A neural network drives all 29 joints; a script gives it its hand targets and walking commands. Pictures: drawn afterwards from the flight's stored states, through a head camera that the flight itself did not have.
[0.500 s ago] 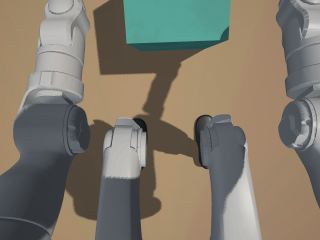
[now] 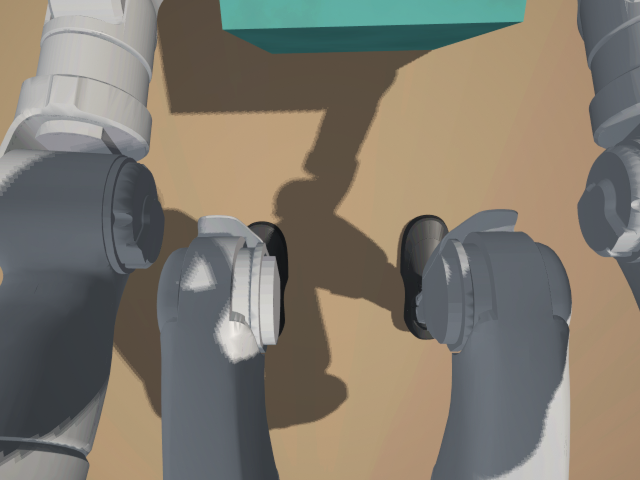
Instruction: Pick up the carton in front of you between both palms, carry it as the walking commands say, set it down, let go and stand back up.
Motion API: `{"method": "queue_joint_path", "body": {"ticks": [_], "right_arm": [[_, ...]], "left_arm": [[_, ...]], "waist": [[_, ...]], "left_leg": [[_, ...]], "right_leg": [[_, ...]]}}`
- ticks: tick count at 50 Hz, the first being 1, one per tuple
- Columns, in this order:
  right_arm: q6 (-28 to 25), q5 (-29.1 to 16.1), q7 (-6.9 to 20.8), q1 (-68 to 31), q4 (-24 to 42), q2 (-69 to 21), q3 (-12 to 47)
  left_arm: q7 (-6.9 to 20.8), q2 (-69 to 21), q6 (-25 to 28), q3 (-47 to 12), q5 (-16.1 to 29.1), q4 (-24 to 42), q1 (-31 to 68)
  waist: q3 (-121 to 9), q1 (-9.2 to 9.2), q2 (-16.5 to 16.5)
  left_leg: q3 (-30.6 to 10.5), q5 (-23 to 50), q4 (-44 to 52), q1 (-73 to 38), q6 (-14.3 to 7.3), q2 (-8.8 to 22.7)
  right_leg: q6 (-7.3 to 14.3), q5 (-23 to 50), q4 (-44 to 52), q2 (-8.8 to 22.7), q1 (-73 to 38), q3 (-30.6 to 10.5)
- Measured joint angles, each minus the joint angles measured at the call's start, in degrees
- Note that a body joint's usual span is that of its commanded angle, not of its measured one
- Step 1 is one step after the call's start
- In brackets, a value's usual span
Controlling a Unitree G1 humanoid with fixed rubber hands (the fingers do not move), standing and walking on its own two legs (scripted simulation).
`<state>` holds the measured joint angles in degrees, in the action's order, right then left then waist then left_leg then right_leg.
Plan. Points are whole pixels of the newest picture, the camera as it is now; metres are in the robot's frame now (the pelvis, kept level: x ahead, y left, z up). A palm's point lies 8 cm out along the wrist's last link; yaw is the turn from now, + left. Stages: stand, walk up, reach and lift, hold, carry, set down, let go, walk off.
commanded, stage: reach and lift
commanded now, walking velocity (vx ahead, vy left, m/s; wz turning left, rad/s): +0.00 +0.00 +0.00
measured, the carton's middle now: out of the picture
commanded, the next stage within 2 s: none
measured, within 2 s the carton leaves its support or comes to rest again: leaves its support in 0.74 s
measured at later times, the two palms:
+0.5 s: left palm out of the picture +0.56 +0.14 -0.18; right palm out of the picture +0.56 -0.17 -0.17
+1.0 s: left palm out of the picture +0.53 +0.13 -0.03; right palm out of the picture +0.52 -0.17 -0.03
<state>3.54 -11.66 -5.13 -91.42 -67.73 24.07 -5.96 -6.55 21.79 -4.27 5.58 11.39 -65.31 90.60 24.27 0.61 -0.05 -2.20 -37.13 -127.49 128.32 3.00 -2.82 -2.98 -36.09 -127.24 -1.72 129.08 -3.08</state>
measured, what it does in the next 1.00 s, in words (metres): stands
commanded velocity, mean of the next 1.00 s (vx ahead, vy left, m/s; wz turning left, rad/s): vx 0.00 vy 0.00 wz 0.00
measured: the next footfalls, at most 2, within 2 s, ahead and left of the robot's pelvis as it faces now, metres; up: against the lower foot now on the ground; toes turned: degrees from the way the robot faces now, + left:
none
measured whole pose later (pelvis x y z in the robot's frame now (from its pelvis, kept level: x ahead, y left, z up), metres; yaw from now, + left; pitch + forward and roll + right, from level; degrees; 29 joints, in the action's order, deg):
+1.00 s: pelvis -0.01 +0.00 +0.05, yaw +0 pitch +42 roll +0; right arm 19.9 4.5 -4.7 -72.2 -47.9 8.6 -21.9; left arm -6.8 5.5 -19.8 23.2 -5.8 -46.3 72.6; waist 1.5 0.3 -0.3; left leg -5.0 -33.3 -116.2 124.6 5.2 -6.5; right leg -5.4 -32.1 -115.7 -6.2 125.2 -5.5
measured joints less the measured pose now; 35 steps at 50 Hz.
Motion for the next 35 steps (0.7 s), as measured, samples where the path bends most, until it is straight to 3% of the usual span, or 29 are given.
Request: {"method": "queue_joint_path", "body": {"ticks": [16,21,25,29,35], "right_arm": [[1.8,0.0,1.1,-2.4,-1.7,-2.6,0.7],[2.9,4.5,0.4,-3.9,-1.3,-3.8,-2.6],[4.9,7.8,2.5,-1.6,2.5,-4.7,-7.1],[7.1,8.2,3.6,1.6,7.5,-5.8,-9.3],[9.6,6.2,0.9,6.0,13.1,-7.2,-7.1]], "left_arm": [[0.6,-2.3,-1.2,1.1,-1.5,-1.5,2.4],[0.0,-4.1,-2.3,5.1,-5.7,-0.7,3.4],[1.5,-5.4,-4.6,9.2,-9.5,3.1,1.4],[2.6,-6.6,-6.6,11.5,-9.9,7.8,-1.5],[0.7,-7.0,-9.3,9.3,-7.7,12.8,-5.5]], "waist": [[2.1,-0.1,0.4],[3.5,0.18,0.3],[3.3,0.13,0.3],[2.3,0.08,0.2],[-0.3,0.11,0.2]], "left_leg": [[-0.2,2.1,0.9,-0.9,0.1,0.2],[-0.2,1.9,0.7,-1.7,0.1,-0.1],[-0.2,1.3,-0.3,-1.6,0.1,-0.3],[-0.3,0.4,-1.2,-1.3,0.1,-0.4],[-0.7,-0.6,-1.5,-0.6,0.4,-0.8]], "right_leg": [[0.3,2.4,1.1,-0.1,-0.8,0.3],[0.1,2.1,0.8,-0.2,-1.6,0.1],[0.1,1.5,-0.2,-0.3,-1.5,0.1],[0.2,0.6,-1.1,-0.4,-1.2,0.2],[0.1,-0.3,-1.3,-0.8,-0.5,0.2]]}}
